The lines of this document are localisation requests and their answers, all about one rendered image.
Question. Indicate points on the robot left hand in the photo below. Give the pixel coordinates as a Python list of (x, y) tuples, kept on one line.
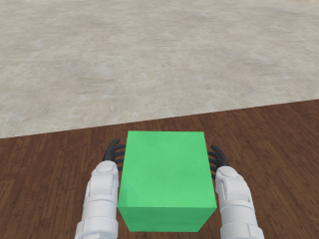
[(110, 154)]

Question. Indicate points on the carton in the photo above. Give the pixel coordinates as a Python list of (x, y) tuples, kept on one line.
[(166, 183)]

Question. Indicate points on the robot right hand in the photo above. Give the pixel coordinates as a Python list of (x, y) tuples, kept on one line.
[(219, 161)]

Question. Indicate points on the robot left forearm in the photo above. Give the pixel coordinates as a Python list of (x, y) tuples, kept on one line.
[(99, 217)]

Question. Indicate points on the robot right forearm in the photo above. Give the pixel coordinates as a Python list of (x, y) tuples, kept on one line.
[(236, 207)]

